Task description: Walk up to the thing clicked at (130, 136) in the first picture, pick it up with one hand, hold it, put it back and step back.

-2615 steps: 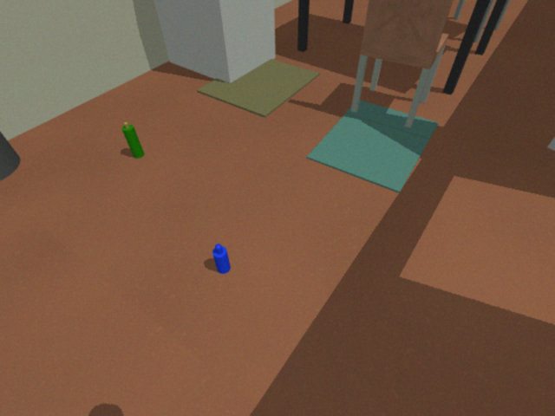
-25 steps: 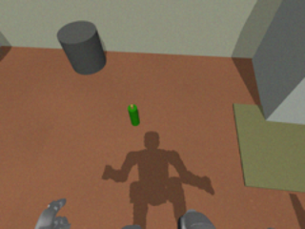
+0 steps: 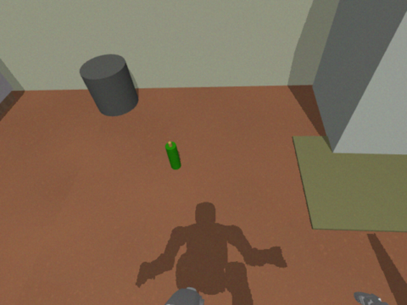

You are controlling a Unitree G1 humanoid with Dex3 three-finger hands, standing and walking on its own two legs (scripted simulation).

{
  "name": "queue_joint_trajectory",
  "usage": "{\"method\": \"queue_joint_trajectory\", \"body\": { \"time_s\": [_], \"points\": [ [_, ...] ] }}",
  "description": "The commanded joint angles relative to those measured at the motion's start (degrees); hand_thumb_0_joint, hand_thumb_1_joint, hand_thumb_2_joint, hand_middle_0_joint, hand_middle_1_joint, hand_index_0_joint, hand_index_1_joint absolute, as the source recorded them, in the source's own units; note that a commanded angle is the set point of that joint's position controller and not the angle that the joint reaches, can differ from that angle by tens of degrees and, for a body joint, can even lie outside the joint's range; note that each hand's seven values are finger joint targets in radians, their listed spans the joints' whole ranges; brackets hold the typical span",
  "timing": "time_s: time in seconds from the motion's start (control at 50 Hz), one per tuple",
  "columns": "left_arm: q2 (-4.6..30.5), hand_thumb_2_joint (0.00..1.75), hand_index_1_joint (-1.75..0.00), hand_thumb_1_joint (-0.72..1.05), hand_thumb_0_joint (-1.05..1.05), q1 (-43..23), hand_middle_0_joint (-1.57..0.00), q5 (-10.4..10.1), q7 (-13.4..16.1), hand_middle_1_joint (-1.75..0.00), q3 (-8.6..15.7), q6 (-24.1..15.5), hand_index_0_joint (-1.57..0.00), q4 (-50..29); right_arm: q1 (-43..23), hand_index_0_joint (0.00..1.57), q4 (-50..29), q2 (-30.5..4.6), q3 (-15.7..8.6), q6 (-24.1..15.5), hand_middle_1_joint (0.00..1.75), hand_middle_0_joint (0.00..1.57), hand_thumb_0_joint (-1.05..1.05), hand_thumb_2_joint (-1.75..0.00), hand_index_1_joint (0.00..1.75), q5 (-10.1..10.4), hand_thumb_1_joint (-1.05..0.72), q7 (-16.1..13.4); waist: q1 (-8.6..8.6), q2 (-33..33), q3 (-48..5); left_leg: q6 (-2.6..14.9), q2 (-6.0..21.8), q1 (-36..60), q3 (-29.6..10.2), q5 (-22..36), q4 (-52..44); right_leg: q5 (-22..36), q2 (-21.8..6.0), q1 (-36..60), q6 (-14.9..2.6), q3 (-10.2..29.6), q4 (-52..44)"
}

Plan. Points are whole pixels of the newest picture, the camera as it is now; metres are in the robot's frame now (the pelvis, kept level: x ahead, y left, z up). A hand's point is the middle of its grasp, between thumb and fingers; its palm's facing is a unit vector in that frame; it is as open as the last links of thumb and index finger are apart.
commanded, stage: step back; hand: left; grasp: from the side
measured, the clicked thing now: (172, 154) +1.00 +0.30 -0.65
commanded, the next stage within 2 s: stand in 1.02 s
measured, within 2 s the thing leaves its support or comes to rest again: neither
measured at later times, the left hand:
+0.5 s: hand out of the picture +0.03 +0.27 -0.15, palm faces +0.07 -0.92 -0.39, open 7.3 cm
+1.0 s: hand out of the picture +0.10 +0.31 -0.15, palm faces +0.08 -0.93 -0.37, open 7.3 cm
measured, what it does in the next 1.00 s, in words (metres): steps on the spot: left foot, then right foot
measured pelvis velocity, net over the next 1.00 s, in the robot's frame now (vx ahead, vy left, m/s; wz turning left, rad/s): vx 0.03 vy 0.03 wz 0.07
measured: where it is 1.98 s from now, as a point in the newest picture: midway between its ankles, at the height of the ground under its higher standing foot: outside the picture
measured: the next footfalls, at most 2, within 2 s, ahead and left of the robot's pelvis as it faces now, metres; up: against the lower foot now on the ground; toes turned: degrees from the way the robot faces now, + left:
left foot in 0.18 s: -0.01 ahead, +0.15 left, +0.00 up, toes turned +3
right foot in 0.44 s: +0.06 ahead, -0.11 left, +0.00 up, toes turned +4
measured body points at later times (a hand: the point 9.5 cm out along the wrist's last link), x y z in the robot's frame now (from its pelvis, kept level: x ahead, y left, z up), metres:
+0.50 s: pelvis -0.02 +0.00 -0.01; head -0.01 -0.01 +0.44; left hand +0.02 +0.32 -0.12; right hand +0.07 -0.31 -0.13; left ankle -0.05 +0.14 -0.72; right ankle +0.02 -0.11 -0.73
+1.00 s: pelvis +0.03 +0.03 +0.00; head +0.06 +0.05 +0.45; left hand +0.10 +0.36 -0.13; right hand +0.18 -0.25 -0.12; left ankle +0.04 +0.16 -0.73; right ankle +0.02 -0.11 -0.73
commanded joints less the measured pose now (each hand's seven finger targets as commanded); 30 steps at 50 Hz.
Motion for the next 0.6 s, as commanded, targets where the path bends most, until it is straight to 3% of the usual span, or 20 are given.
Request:
{"method": "queue_joint_trajectory", "body": {
  "time_s": [0.0,0.08,0.1,0.14,0.16,0.18,0.2,0.22,0.24,0.28,0.34,0.38,0.4,0.42,0.44,0.46,0.48,0.5,0.54,0.58],
  "points": [
    [15.96,0.9,-0.3,0.9,0.0,-4.73,-0.2,-0.1,1.46,-0.3,5.03,-2.9,-0.2,-5.94,0.5,0.2,-2.74,-9.65,-2.51,-2.38,0.3,0.2,0.0,-0.9,0.3,0.07,-0.9,-0.48,-0.52,-7.96,-3.43,-1.09,0.06,0.22,0.47,1.56,0.87,6.94,-10.34,-0.71,-7.69,8.25,-11.92],
    [17.45,0.9,-0.3,0.9,0.0,-2.73,-0.2,0.72,0.8,-0.3,5.87,-2.75,-0.2,-5.09,-0.96,0.2,-2.76,-9.22,-2.61,-3.77,0.3,0.2,0.0,-0.9,0.3,-0.95,-0.9,0.54,2.15,-14.43,-3.26,-1.02,3.73,0.29,4.56,-5.24,-17.5,-16.33,-13.6,5.88,-9.25,12.81,-15.81],
    [18.04,0.9,-0.3,0.9,0.0,-4.53,-0.2,0.55,0.57,-0.3,5.88,-2.5,-0.2,-5.55,0.16,0.2,-2.3,-9.35,-2.76,-4.27,0.3,0.2,0.0,-0.9,0.3,-0.92,-0.9,0.77,1.02,-15.74,-3.39,-0.28,5.2,4.8,5.58,-6.36,-23.67,-16.08,-15.35,2.9,-9.8,13.77,-15.86],
    [17.14,0.9,-0.3,0.9,0.0,-6.47,-0.2,0.06,0.11,-0.3,4.78,-1.76,-0.2,-5.7,6.21,0.2,1.02,-9.35,-3.73,-5.28,0.3,0.2,0.0,-0.9,0.3,-1.03,-0.9,0.7,-2.35,-11.37,-4.99,1.42,3.16,19.34,7.77,3.67,-39.09,-10.23,-12.26,-3.21,-6.77,8.15,-8.67],
    [13.5,0.9,-0.3,0.9,0.0,-3.3,-0.2,-0.1,0.04,-0.3,3.37,-1.43,-0.2,-5.37,7.53,0.2,2.1,-10.44,-4.5,-5.85,0.3,0.2,0.0,-0.9,0.3,-1.57,-0.9,0.41,-2.26,-4.28,-6.71,2.1,4.54,27.71,2.24,5.27,-40.33,-5.49,-8.47,-9.14,-4.57,3.87,0.49],
    [9.46,0.9,-0.3,0.9,0.0,-1.66,-0.2,-0.92,-0.09,-0.3,2.32,-1.42,-0.2,-5.46,8.47,0.2,2.0,-13.2,-5.11,-6.23,0.3,0.2,0.0,-0.9,0.3,-2.36,-0.9,-0.03,-2.25,7.75,-7.15,5.34,15.31,30.59,-15.94,-4.26,-45.06,-9.67,-2.06,-18.76,-1.17,-1.69,13.17],
    [11.49,0.9,-0.3,0.9,0.0,-4.84,-0.2,-1.34,0.12,-0.3,2.93,-1.55,-0.2,-5.41,6.12,0.2,0.41,-17.96,-5.28,-6.38,0.3,0.2,0.0,-0.9,0.3,-2.27,-0.9,-0.03,-3.13,7.22,-3.47,11.58,23.42,23.29,-27.43,-19.56,-47.61,-11.61,-0.48,-24.0,0.27,-3.26,15.68],
    [16.12,0.9,-0.3,0.9,0.0,-9.82,-0.2,-0.64,0.05,-0.3,4.01,-1.98,-0.2,-5.26,5.62,0.2,0.89,-18.75,-5.57,-6.33,0.3,0.2,0.0,-0.9,0.3,-1.42,-0.9,0.22,-4.94,5.32,1.21,15.17,25.33,12.05,-28.61,-25.1,-49.71,-12.52,-3.27,-18.38,-0.18,1.08,17.8],
    [16.53,0.9,-0.3,0.9,0.0,-9.05,-0.2,-0.98,-0.42,-0.3,4.06,-2.23,-0.2,-5.03,2.59,0.2,0.55,-16.81,-5.12,-6.42,0.3,0.2,0.0,-0.9,0.3,-1.51,-0.9,0.25,-2.98,3.62,3.2,14.56,23.43,9.84,-22.59,-20.78,-48.4,-10.26,-3.89,-15.33,-0.41,1.22,17.92],
    [13.98,0.9,-0.3,0.9,0.0,-5.8,-0.2,-1.5,-1.07,-0.3,3.5,-2.73,-0.2,-3.34,0.94,0.2,0.0,-11.76,-3.44,-6.95,0.3,0.2,0.0,-0.9,0.3,-1.69,-0.9,0.18,-1.55,5.52,2.09,9.81,15.99,14.03,-10.33,-7.7,-45.26,-4.8,-3.35,-14.61,-0.59,-0.01,12.51],
    [13.35,0.9,-0.3,0.9,0.0,-5.69,-0.2,-1.36,-1.56,-0.3,3.6,-2.98,-0.2,-2.21,2.91,0.2,0.93,-13.16,-4.32,-6.71,0.3,0.2,0.0,-0.9,0.3,-1.65,-0.9,0.46,-3.22,8.61,0.65,9.91,15.47,10.55,-7.83,-6.33,-43.95,-4.92,-1.72,-6.8,0.2,-3.39,5.49],
    [12.58,0.9,-0.3,0.9,0.0,-2.75,-0.2,-1.2,-1.23,-0.3,3.64,-3.51,-0.2,-0.66,0.62,0.2,-0.15,-12.49,-3.9,-5.82,0.3,0.2,0.0,-0.9,0.3,-1.42,-0.9,0.58,-1.28,8.25,-1.8,8.77,13.68,7.07,-3.3,-6.19,-39.28,0.06,-0.26,2.19,0.09,-5.47,-3.22],
    [12.2,0.9,-0.3,0.9,0.0,0.42,-0.2,-0.98,-0.82,-0.3,3.69,-3.79,-0.2,0.63,-0.73,0.2,-0.43,-11.49,-3.68,-5.31,0.3,0.2,0.0,-0.9,0.3,-0.95,-0.9,0.63,0.89,7.32,-3.14,7.39,12.41,5.34,-1.11,-6.02,-34.48,2.99,1.21,7.21,-0.1,-6.7,-6.97],
    [13.01,0.9,-0.3,0.9,0.0,2.38,-0.2,-0.69,-0.36,-0.3,4.13,-4.07,-0.2,1.82,0.7,0.2,-0.26,-8.95,-2.96,-4.83,0.3,0.2,0.0,-0.9,0.3,-0.78,-0.9,0.46,1.52,2.28,-4.12,5.96,10.09,2.13,1.11,-4.82,-27.37,3.67,0.94,12.79,0.25,-4.29,-10.89],
    [15.83,0.9,-0.3,0.9,0.0,3.35,-0.2,0.0,0.22,-0.3,4.94,-4.58,-0.2,1.62,2.17,0.2,-0.97,-5.46,-1.78,-4.87,0.3,0.2,0.0,-0.9,0.3,-0.3,-0.9,0.27,1.72,-6.97,-5.41,3.64,5.53,-2.53,4.08,-4.49,-16.2,-3.16,-6.36,15.39,-1.79,9.33,-16.46],
    [20.16,0.9,-0.3,0.9,0.0,2.23,-0.2,0.23,0.51,-0.3,5.83,-5.01,-0.2,0.52,2.04,0.2,-1.42,-4.57,-1.39,-4.91,0.3,0.2,0.0,-0.9,0.3,-0.36,-0.9,-0.02,1.99,-12.58,-4.65,1.66,0.15,-8.62,4.62,-8.55,-8.31,-13.71,-18.5,13.0,-7.5,28.2,-23.43],
    [22.1,0.9,-0.3,0.9,0.0,-2.08,-0.2,0.1,0.41,-0.3,5.97,-4.87,-0.2,-0.98,3.31,0.2,0.07,-9.33,-2.99,-4.68,0.3,0.2,0.0,-0.9,0.3,-0.92,-0.9,-0.69,0.93,-7.83,-1.97,1.05,3.75,-2.44,0.26,-9.58,-4.74,-19.34,-23.83,2.27,-12.19,32.63,-23.82],
    [21.37,0.9,-0.3,0.9,0.0,-5.08,-0.2,-0.22,0.39,-0.3,5.72,-4.83,-0.2,-1.98,5.11,0.2,1.18,-10.98,-3.69,-5.0,0.3,0.2,0.0,-0.9,0.3,-0.84,-0.9,-0.67,-0.79,-7.91,0.73,1.13,5.94,-0.46,0.64,-8.05,-4.31,-16.37,-24.11,-1.9,-14.74,31.16,-22.37],
    [16.83,0.9,-0.3,0.9,0.0,-5.22,-0.2,-0.73,0.52,-0.3,4.48,-5.46,-0.2,-1.99,4.42,0.2,2.13,-9.73,-3.13,-5.36,0.3,0.2,0.0,-0.9,0.3,-0.19,-0.9,-0.24,-1.45,-4.82,0.29,1.35,6.23,0.07,-0.23,-4.07,-6.79,-1.06,-18.05,0.89,-10.8,19.26,-19.35],
    [16.25,0.9,-0.3,0.9,0.0,-4.23,-0.2,-0.88,0.66,-0.3,4.09,-5.74,-0.2,-0.8,4.72,0.2,2.61,-8.12,-2.61,-5.35,0.3,0.2,0.0,-0.9,0.3,-0.35,-0.9,-0.02,-1.15,-7.39,-3.17,1.11,5.98,2.55,1.75,-1.71,-9.76,13.31,-15.31,3.1,-8.92,12.89,-15.42]
  ]
}}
